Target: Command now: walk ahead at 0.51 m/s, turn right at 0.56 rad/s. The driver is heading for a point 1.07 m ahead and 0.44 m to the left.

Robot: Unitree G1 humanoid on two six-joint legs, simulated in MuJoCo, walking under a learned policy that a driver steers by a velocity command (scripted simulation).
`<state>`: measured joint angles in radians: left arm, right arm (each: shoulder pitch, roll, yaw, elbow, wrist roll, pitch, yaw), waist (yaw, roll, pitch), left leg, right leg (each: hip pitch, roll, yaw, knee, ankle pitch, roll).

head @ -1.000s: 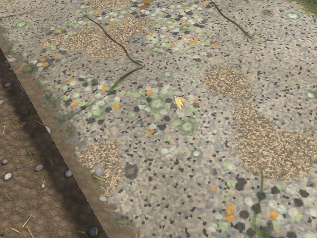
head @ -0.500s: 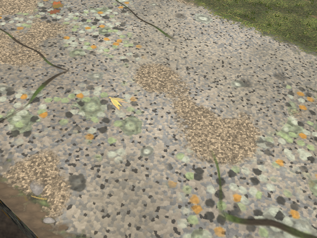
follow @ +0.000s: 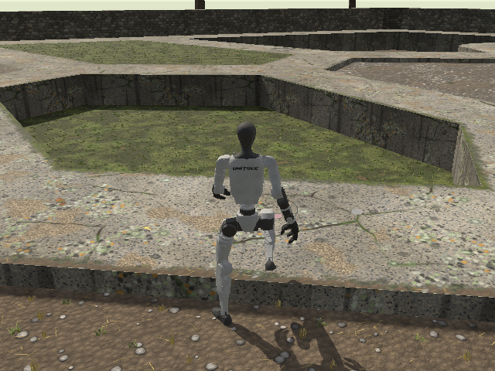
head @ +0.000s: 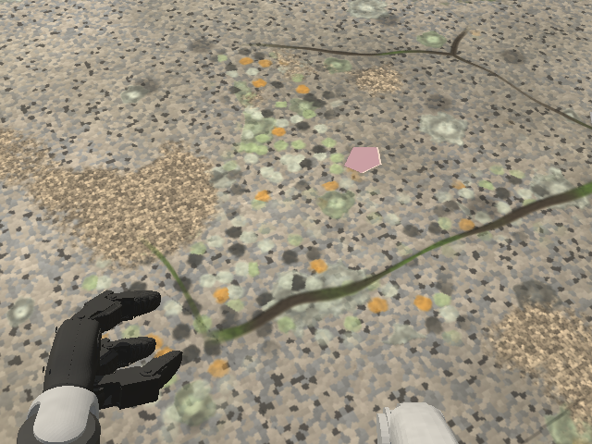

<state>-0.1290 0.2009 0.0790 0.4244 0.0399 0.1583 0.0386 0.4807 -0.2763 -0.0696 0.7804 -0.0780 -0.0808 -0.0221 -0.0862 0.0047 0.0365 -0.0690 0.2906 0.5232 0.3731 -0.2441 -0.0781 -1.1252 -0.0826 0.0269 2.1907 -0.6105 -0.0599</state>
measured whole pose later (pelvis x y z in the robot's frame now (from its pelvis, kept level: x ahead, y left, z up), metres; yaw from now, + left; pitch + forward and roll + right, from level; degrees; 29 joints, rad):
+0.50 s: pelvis +0.28 -0.20 +0.17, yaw +9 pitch +1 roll +3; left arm 0.55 0.16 0.05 0.98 0.01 -0.11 0.01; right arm 0.07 -0.15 -0.05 0.64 0.01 0.01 0.06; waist 0.06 0.01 -0.04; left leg -1.01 -0.07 0.02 1.49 0.08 0.13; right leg -0.05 -0.06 -0.25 0.48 -0.43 0.00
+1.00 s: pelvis +0.67 -0.20 +0.17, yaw +34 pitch +3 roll +1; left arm -0.10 0.17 -0.03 0.51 0.01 -0.08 -0.02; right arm 0.47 -0.25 -0.08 0.81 -0.02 -0.07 0.01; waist -0.16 0.01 -0.04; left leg -0.06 -0.15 -0.17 0.46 -0.43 0.13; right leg -0.64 -0.12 0.16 0.68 -0.10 0.07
